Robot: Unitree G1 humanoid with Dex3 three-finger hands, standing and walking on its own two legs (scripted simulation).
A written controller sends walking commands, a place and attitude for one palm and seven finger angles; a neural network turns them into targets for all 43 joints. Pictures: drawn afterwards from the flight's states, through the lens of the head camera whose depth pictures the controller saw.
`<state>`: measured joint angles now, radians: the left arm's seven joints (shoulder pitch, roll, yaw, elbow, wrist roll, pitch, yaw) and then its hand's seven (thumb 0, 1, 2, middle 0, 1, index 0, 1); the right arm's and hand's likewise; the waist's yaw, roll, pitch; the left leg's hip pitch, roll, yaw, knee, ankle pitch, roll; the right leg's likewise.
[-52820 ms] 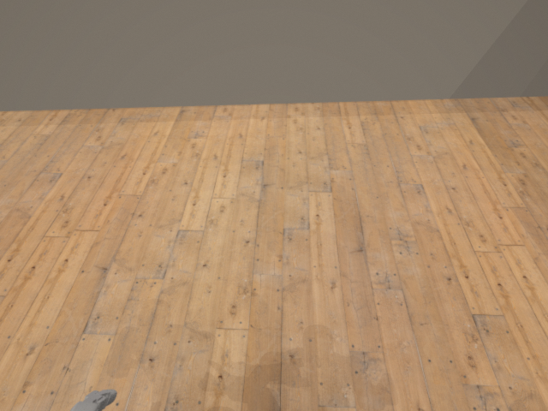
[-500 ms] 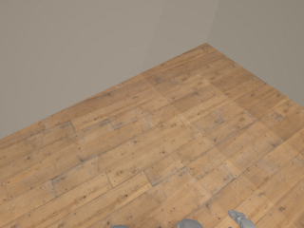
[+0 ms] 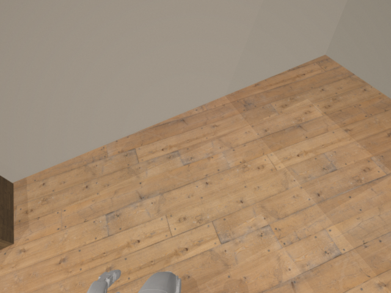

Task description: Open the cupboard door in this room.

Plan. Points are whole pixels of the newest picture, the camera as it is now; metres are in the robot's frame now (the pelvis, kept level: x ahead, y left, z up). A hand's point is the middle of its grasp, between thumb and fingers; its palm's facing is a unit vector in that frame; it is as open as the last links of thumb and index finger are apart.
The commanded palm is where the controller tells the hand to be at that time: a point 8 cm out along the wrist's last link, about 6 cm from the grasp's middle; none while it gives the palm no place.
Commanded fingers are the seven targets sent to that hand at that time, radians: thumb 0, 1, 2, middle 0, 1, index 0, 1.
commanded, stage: turn to face it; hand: left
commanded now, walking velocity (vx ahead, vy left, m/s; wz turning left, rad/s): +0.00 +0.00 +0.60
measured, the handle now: out of the picture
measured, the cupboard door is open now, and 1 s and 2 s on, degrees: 45 45 45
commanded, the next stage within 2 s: take the last steps up to it in 1.82 s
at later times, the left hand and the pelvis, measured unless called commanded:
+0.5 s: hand out of the picture -0.01 +0.26 -0.18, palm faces +0.35 -0.90 -0.25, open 7.4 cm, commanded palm none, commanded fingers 0.00 0.90 0.90 -0.20 -0.30 -0.20 -0.30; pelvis +0.01 +0.03 -0.01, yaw +19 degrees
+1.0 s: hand out of the picture +0.02 +0.18 -0.15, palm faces +0.57 -0.78 -0.27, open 7.3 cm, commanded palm none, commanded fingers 0.00 0.90 0.90 -0.20 -0.30 -0.20 -0.30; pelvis +0.06 -0.02 +0.00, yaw +37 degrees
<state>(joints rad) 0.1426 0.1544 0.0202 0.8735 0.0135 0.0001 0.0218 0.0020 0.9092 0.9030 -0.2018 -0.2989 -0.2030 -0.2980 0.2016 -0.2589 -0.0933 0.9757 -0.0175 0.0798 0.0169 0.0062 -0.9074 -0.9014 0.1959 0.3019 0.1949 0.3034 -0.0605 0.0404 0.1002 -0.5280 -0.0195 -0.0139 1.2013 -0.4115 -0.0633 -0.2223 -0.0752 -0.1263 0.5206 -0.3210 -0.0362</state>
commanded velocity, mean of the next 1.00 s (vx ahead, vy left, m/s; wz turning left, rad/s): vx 0.00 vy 0.00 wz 0.60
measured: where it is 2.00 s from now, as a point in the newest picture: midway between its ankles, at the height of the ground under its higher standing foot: outside the picture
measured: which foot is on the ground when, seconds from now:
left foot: up 0.00-0.32, down 0.34-0.76, up 0.78-1.00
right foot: down 0.00-0.32, up 0.34-0.74, down 0.76-1.00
